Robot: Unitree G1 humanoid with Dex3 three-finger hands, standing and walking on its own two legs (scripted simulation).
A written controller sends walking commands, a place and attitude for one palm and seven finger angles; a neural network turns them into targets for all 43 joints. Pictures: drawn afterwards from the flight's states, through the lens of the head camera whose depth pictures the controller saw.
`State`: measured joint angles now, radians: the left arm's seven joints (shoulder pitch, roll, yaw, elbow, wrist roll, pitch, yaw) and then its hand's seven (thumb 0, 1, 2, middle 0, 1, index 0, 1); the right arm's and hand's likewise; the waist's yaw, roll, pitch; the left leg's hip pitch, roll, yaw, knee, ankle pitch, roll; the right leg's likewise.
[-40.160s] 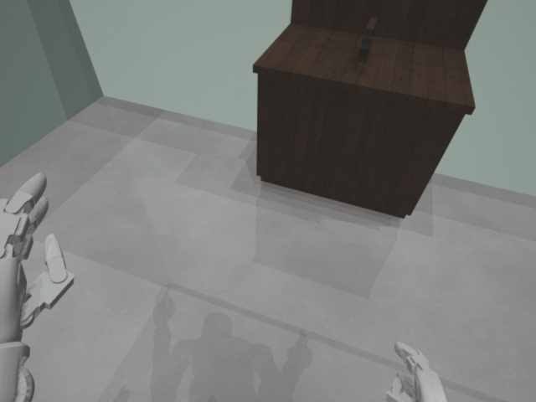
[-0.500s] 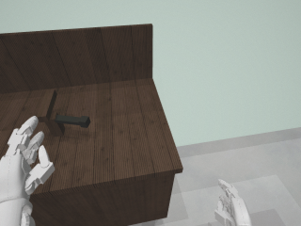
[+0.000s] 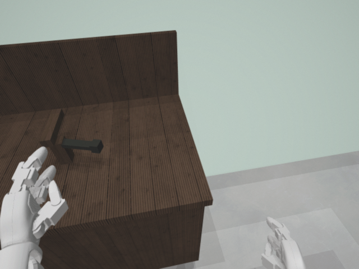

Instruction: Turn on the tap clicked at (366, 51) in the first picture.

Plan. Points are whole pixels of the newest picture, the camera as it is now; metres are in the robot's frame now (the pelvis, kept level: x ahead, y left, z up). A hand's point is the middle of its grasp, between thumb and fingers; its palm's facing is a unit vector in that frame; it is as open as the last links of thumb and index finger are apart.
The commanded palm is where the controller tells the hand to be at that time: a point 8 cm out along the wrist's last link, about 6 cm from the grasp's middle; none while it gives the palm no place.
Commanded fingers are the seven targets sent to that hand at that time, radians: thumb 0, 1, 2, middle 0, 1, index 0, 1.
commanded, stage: turn the palm inward beside the body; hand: left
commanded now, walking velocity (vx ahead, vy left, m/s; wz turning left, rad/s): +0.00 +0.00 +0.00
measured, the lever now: (96, 146) +0.42 +0.30 +0.03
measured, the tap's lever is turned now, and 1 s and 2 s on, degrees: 71 71 71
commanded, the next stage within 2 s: reach beside the lever's end, fingers flat in 0.24 s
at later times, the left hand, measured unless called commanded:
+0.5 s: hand (67, 198) +0.20 +0.23 +0.13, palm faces +0.46 -0.87 -0.15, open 7.4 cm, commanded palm +0.15 +0.28 +0.14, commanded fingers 0.00 0.90 0.90 -0.20 -0.30 -0.20 -0.30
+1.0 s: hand (57, 190) +0.22 +0.28 +0.11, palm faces +0.50 -0.85 -0.15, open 7.5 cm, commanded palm +0.18 +0.32 +0.10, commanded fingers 0.00 0.90 0.90 -0.19 -0.27 -0.19 -0.27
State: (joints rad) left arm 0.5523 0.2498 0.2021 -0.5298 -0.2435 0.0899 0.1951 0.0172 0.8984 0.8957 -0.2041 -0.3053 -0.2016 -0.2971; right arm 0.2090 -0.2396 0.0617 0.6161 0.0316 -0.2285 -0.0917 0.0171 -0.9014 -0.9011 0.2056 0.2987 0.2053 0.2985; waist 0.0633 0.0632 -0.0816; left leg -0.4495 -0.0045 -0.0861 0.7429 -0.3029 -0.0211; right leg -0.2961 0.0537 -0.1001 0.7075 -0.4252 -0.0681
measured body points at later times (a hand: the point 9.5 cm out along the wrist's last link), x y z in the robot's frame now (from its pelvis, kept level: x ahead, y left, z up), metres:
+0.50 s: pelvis +0.01 -0.01 +0.00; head -0.01 -0.03 +0.45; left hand +0.17 +0.27 +0.14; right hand +0.21 -0.23 -0.06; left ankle +0.06 +0.13 -0.71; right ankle -0.03 -0.07 -0.71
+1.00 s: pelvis +0.01 +0.00 +0.00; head +0.01 -0.02 +0.45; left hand +0.19 +0.32 +0.12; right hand +0.19 -0.24 -0.08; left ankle +0.06 +0.13 -0.71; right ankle -0.03 -0.07 -0.71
